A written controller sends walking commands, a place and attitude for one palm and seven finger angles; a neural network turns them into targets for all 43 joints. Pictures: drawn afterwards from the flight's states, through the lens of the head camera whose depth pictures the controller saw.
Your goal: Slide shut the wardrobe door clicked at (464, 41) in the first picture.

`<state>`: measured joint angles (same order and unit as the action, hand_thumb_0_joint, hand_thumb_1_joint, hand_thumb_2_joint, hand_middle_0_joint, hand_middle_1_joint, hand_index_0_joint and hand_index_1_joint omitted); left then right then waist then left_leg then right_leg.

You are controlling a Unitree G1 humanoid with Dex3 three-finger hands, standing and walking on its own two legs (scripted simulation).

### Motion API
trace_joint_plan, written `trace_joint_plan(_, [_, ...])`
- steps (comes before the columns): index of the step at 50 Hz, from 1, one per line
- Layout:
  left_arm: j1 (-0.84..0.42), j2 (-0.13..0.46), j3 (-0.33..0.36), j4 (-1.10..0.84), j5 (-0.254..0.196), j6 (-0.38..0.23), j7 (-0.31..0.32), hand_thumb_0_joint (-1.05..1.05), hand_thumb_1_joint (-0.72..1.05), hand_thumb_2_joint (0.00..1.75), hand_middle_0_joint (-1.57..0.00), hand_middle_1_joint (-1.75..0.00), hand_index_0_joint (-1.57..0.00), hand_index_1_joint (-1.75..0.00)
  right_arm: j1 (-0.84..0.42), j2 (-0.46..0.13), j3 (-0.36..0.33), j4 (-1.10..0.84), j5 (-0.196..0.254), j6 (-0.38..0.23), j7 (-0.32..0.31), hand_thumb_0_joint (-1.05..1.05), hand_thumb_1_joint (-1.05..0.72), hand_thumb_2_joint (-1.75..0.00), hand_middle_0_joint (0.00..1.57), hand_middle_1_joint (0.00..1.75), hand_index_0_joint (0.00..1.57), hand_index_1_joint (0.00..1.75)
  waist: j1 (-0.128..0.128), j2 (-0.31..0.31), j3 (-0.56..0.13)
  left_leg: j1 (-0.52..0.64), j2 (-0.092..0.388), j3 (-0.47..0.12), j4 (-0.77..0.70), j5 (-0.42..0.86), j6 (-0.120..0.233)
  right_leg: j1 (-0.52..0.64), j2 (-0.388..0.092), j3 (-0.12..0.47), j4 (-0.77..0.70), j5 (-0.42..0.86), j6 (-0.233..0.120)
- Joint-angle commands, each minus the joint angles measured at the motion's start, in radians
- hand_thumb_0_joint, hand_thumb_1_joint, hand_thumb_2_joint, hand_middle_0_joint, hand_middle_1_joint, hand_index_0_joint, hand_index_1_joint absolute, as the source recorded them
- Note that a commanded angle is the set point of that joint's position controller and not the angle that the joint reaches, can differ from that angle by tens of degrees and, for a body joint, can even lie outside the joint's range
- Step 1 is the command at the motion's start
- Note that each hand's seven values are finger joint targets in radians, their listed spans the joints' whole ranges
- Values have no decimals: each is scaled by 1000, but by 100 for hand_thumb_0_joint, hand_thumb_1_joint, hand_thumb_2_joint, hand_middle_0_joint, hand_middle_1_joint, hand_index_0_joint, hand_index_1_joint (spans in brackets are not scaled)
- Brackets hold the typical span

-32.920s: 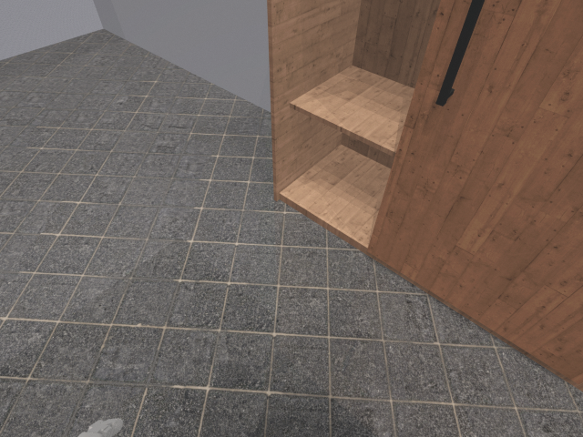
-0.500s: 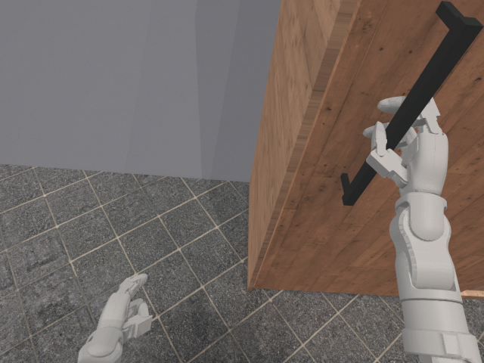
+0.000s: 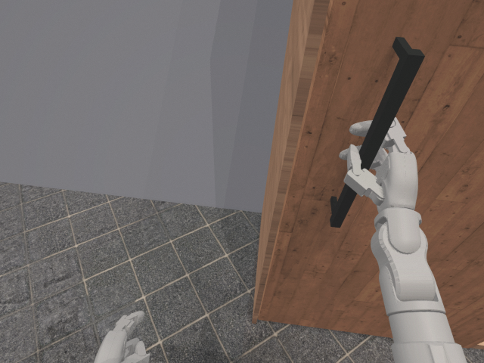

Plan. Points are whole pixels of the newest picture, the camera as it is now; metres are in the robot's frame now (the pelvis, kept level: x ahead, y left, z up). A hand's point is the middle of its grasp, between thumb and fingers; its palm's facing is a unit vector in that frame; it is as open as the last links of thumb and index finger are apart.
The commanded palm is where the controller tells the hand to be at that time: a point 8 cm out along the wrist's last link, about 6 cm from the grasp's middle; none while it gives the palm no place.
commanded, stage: stop walking and hold the door there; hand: right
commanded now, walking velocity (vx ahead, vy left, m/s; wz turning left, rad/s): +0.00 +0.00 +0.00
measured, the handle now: (361, 151) +0.40 -0.15 +0.18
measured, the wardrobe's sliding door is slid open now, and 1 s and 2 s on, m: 0.00 0.00 0.00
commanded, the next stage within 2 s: loosen the grip on the handle in 0.36 s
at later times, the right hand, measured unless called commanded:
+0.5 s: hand (353, 170) +0.36 -0.13 +0.18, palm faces +0.05 +0.98 -0.18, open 6.1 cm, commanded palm +0.32 -0.18 +0.18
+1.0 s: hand (364, 165) +0.36 -0.15 +0.19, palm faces +0.12 +0.98 -0.14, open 14.4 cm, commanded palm +0.32 -0.19 +0.18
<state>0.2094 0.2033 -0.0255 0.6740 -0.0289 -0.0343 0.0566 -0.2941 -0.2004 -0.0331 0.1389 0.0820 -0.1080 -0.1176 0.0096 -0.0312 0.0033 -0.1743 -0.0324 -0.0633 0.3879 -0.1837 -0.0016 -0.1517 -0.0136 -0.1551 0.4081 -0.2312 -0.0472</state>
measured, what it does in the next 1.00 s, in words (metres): shifts its weight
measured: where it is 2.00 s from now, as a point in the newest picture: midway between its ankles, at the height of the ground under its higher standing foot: outside the picture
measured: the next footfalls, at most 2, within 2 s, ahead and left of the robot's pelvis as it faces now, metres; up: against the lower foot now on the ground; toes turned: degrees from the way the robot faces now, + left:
none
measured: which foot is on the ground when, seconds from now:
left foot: down 0.00-1.00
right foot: down 0.00-1.00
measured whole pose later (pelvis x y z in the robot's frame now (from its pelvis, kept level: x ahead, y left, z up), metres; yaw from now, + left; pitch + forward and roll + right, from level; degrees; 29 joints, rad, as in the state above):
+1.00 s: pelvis -0.03 +0.07 -0.02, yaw -4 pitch +3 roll -1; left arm 0.24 0.29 0.02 0.76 -0.06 -0.14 0.00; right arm -0.59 -0.38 -0.23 0.59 0.19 -0.27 0.18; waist 0.01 -0.03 -0.03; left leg -0.38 -0.09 0.04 0.56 -0.23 0.08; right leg -0.40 -0.01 0.04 0.61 -0.31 0.00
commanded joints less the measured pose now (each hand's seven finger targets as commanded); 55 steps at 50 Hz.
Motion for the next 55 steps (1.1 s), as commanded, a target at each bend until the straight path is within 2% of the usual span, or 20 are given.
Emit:
trace_joint_plan(1, [-146,119,39,-155,9,-60,8,0,90,90,-20,-30,-20,-30,-340,-93,12,-250,-23,-71,20,0,-90,-90,45,140,45,140,-5,22,-244,-8,109,-69,-4,196,21,153,-193,182,-66,251,0])
trace_joint_plan(8, [-151,104,28,-147,18,-60,7,0,90,90,-20,-30,-20,-30,-366,2,114,-277,-27,-71,28,0,-90,-90,45,140,45,140,-1,5,-235,-53,102,-43,15,159,18,181,-207,189,-74,296,11])
trace_joint_plan(17, [-157,100,34,-146,18,-54,2,0,90,90,-20,-30,-20,-30,-372,22,137,-313,-31,-74,30,0,-90,-90,45,140,45,140,4,-8,-274,-65,101,-31,32,183,23,254,-206,171,-43,440,30])
trace_joint_plan(22, [-164,99,34,-150,19,-48,3,0,90,90,-20,-30,-20,-30,-356,16,132,-316,-32,-71,26,0,-90,-90,45,140,45,140,3,1,-257,-53,104,-38,16,196,24,222,-200,166,-39,389,24])
trace_joint_plan(23, [-141,145,90,-168,49,-99,-22,0,90,90,-20,-30,-20,-30,-1158,-702,-433,-414,-182,-84,9,0,-90,-90,45,140,45,140,-49,304,-18,-208,61,-88,53,136,17,56,-210,170,-29,333,-37])
trace_joint_plan(24, [-187,177,127,-71,32,-106,-32,0,90,90,-20,-30,-20,-30,-1244,-461,-321,-83,-107,36,57,0,-78,-84,45,140,45,140,63,-92,-273,-178,23,42,146,235,80,55,-102,213,-11,551,104])
trace_joint_plan(25, [23,164,108,-81,20,-129,-32,0,90,90,-20,-30,-20,-30,-852,-249,-193,23,-101,42,83,0,-66,-78,45,140,45,140,27,90,-401,-161,-2,99,144,143,74,221,-95,203,2,813,172])
trace_joint_plan(26, [6,134,89,-113,-7,-135,-43,0,90,90,-20,-30,-20,-30,-560,-11,-74,35,-29,46,154,0,-54,-73,45,140,45,140,-12,16,-471,-170,-16,102,146,166,57,320,-105,191,63,950,184])
trace_joint_plan(27, [-10,166,96,-109,-10,-142,-45,0,90,90,-20,-30,-20,-30,-469,-131,-232,-68,81,34,175,0,-42,-67,45,140,45,140,-46,-135,-575,-165,12,82,150,128,43,426,-100,206,74,952,197])
trace_joint_plan(28, [-60,169,76,-117,2,-153,-45,0,90,90,-20,-30,-20,-30,-501,-137,-226,-179,144,29,193,0,-30,-61,45,140,45,140,-52,-207,-610,-160,17,71,144,119,43,451,-81,192,79,861,194])
trace_joint_plan(30, [-82,155,53,-117,0,-160,-46,0,90,90,-20,-30,-20,-30,-525,-39,-130,-110,160,2,201,0,-5,-49,45,140,45,140,-15,-60,-450,-143,16,87,101,101,39,264,-55,160,68,493,148])
trace_joint_plan(32, [-63,152,47,-111,-17,-162,-55,0,90,90,-20,-30,-20,-30,-553,4,-28,-30,108,-56,182,0,19,-37,45,140,45,140,32,44,-235,-163,20,89,51,64,26,77,-42,151,43,167,73])
trace_joint_plan(34, [-59,165,49,-108,-22,-163,-52,0,90,90,-20,-30,-20,-30,-603,-65,-52,42,62,-110,153,0,43,-26,44,138,44,138,50,166,-123,-194,24,72,34,-52,24,-32,-42,161,24,-23,37])
trace_joint_plan(36, [-64,163,49,-118,-21,-178,-49,0,90,90,-20,-30,-20,-30,-651,-137,-71,67,35,-176,149,0,55,-20,41,135,41,135,40,184,-112,-197,38,27,-3,-199,18,-100,-18,133,34,-140,17])
trace_joint_plan(42, [-82,147,57,-102,-32,-197,-51,0,90,90,-20,-30,-20,-30,-820,-253,-67,149,19,-262,221,0,55,-20,33,125,33,125,26,34,-219,-89,98,-154,-70,-407,22,-238,17,108,133,-115,21])
trace_joint_plan(43, [-79,165,71,-98,-29,-191,-51,0,90,90,-20,-30,-20,-30,-786,-450,-246,150,21,-261,224,0,55,-20,32,123,32,123,-17,33,-277,-6,122,-203,-75,-436,19,-282,14,118,151,-103,27])
trace_joint_plan(46, [-117,169,67,-89,-34,-171,-53,0,90,90,-20,-30,-20,-30,-799,-408,-253,218,96,-225,272,0,55,-20,28,118,28,118,-5,120,-293,71,191,-296,-80,-404,-16,-387,7,169,192,-109,52])
trace_joint_plan(49, [-122,184,74,-76,-36,-168,-54,0,90,90,-20,-30,-20,-30,-708,-405,-333,264,179,-201,314,0,55,-20,25,115,25,115,-26,162,-314,123,206,-304,-54,-326,-25,-424,11,196,207,-108,62])
trace_joint_plan(51, [-121,173,73,-100,-33,-169,-59,0,90,90,-20,-30,-20,-30,-629,-355,-307,204,186,-198,328,0,55,-20,25,115,25,115,-41,136,-352,148,209,-293,-2,-182,-26,-419,15,194,202,-90,57])
trace_joint_plan(55, [-116,180,72,-117,-30,-169,-61,0,90,90,-20,-30,-20,-30,-548,-359,-298,131,157,-192,307,0,55,-20,25,115,25,115,-40,143,-285,64,191,-267,26,-110,-19,-408,21,187,209,-76,41])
